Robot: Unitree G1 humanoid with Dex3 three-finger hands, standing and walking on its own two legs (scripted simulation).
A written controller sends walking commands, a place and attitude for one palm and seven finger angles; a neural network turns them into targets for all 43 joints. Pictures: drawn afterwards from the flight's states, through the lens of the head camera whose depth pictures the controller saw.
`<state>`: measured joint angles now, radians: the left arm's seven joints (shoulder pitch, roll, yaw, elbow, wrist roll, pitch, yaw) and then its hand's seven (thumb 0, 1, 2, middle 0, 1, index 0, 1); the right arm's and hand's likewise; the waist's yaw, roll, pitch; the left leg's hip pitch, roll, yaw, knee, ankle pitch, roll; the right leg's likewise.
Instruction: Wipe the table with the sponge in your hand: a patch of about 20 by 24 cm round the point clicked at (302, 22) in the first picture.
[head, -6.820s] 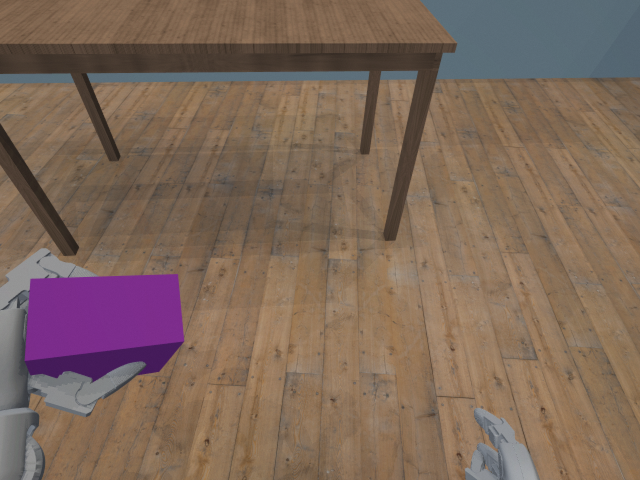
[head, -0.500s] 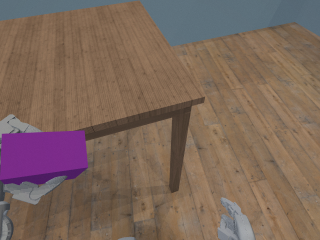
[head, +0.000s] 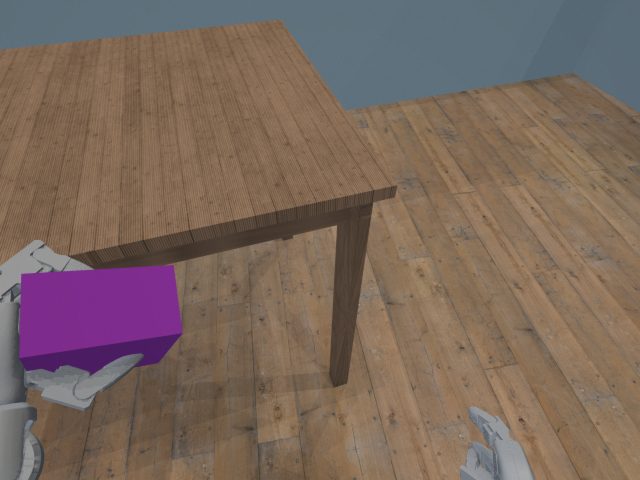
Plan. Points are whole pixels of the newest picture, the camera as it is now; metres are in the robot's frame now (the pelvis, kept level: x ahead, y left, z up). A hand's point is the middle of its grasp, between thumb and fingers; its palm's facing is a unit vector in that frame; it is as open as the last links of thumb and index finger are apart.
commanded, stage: come to a stop and stand still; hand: left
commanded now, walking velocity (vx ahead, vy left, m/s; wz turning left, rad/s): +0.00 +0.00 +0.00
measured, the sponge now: (123, 324) +0.22 +0.21 +0.15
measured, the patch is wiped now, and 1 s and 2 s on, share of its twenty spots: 0.00 0.00 0.00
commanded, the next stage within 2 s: look again from close up in 0.36 s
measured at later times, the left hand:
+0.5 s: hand (49, 323) +0.20 +0.26 +0.17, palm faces +0.44 -0.77 -0.47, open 10.1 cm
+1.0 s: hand (43, 282) +0.24 +0.29 +0.17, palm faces +0.43 -0.84 -0.34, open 10.1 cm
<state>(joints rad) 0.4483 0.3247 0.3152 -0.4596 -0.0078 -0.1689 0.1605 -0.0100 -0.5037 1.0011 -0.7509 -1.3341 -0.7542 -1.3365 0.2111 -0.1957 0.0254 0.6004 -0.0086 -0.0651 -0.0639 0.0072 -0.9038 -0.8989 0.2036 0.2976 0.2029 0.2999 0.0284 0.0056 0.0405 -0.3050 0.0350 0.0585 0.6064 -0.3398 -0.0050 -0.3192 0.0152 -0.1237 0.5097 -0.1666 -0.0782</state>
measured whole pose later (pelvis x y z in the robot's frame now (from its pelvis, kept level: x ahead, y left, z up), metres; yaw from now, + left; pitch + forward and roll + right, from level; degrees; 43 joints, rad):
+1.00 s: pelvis +0.02 +0.04 +0.01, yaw +0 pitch -1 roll -1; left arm 0.35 0.33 0.36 -0.40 -0.02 -0.24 0.10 -0.01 -0.50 1.01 -0.75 -1.34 -0.75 -1.34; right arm 0.26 -0.21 0.03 0.59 -0.02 -0.17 -0.01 0.01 -0.90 -0.90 0.21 0.30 0.20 0.30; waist 0.04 -0.02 0.04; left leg -0.16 0.00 0.07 0.49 -0.31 0.04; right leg -0.27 0.01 -0.07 0.43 -0.15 -0.03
